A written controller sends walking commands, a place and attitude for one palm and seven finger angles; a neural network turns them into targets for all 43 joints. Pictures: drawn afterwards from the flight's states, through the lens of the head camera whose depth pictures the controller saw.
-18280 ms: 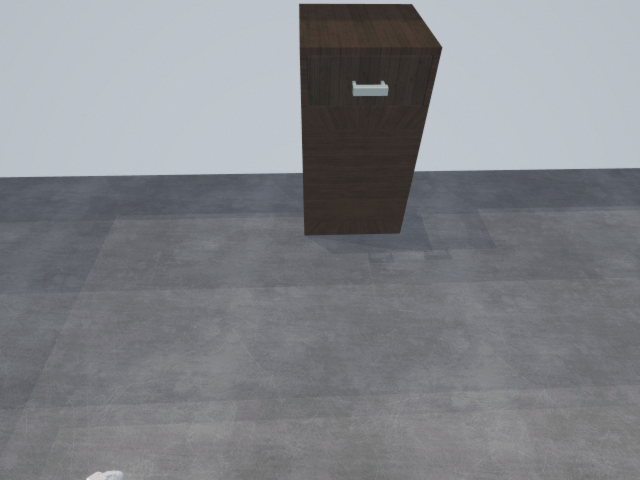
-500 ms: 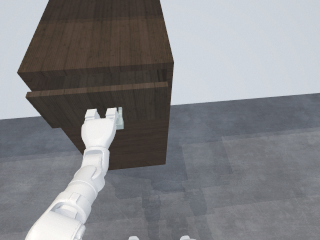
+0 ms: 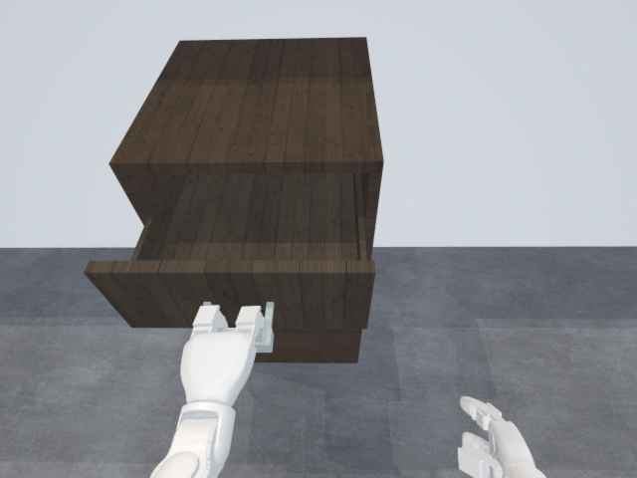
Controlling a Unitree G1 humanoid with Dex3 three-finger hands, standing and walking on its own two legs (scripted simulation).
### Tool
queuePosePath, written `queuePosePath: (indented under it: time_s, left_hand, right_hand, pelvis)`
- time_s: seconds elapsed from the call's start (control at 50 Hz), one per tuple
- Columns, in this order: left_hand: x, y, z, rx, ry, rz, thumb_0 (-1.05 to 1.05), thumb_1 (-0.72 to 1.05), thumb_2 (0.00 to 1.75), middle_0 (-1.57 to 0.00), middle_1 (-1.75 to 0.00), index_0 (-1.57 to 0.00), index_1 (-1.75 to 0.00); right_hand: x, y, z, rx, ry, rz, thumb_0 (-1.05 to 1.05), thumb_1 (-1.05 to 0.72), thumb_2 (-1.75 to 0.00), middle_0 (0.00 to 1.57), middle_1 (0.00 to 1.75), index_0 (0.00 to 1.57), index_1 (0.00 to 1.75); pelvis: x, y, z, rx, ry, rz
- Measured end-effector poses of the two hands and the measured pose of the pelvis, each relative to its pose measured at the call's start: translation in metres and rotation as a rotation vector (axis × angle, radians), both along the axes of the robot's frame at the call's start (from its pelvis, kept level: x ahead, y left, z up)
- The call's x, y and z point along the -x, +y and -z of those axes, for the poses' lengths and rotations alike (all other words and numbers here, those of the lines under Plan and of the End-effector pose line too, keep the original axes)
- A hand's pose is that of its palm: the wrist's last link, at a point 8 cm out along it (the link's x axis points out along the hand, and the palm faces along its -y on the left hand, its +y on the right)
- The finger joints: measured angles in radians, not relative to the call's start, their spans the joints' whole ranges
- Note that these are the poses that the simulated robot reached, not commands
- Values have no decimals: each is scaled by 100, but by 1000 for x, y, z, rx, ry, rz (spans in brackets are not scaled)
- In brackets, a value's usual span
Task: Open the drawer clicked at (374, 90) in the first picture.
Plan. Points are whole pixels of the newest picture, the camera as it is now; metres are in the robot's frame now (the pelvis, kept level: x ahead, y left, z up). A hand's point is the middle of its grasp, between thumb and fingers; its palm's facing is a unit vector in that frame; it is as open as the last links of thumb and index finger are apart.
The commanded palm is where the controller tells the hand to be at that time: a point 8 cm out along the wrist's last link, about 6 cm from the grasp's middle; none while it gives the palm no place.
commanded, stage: pull the drawer open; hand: left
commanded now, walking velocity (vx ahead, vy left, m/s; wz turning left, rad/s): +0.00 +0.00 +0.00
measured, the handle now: (235, 324) +0.33 +0.15 -0.02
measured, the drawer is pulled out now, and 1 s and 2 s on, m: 0.19 0.30 0.30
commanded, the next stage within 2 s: open the thumb to release the handle in 0.66 s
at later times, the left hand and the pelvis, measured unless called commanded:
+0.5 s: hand (220, 464) +0.16 +0.13 -0.04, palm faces -0.02 -0.14 -0.99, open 6.2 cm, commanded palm +0.11 +0.14 +0.01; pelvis -0.03 -0.03 -0.02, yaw +0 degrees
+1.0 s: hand (220, 459) +0.16 +0.13 -0.04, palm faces +0.04 -0.11 -0.99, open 7.0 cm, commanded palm +0.13 +0.14 +0.01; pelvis -0.03 -0.04 -0.02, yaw +1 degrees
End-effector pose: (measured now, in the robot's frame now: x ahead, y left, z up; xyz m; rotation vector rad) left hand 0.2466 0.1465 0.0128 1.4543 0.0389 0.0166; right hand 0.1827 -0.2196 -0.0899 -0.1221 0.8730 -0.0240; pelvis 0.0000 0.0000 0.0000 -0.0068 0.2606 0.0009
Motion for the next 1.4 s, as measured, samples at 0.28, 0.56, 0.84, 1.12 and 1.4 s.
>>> queuePosePath:
  time_s: [0.28,0.56,0.84,1.12,1.4]
  left_hand:
    - [60,-4,0,8,-1,-30,3,68,78,-23,-135,-37,-126]
    - [110,-7,-2,25,11,-45,3,68,76,-21,-135,-37,-124]
    - [108,-6,2,-16,-29,-42,2,68,78,-25,-134,-37,-126]
    - [105,-9,-2,-17,-26,-85,0,19,60,-33,-128,-36,-127]
    - [106,-8,-1,-9,-31,-70,0,-42,33,-33,-124,-32,-120]
  right_hand:
    - [16,-5,11,-31,-20,-37,1,-91,-90,20,30,20,30]
    - [20,-25,11,-6,-107,-66,1,-91,-90,20,30,20,30]
    - [17,-31,29,4,-91,-84,1,-91,-90,20,30,20,30]
    - [26,-32,28,0,-46,-58,1,-91,-90,20,30,20,30]
    - [30,-45,19,38,-72,-29,1,-91,-90,20,30,20,30]
  pelvis:
    - [17,-15,7,-23,-32,7]
    - [31,-28,19,-42,-32,17]
    - [31,-37,29,-54,0,2]
    - [39,-45,18,-60,-22,-11]
    - [46,-44,17,-53,-34,-9]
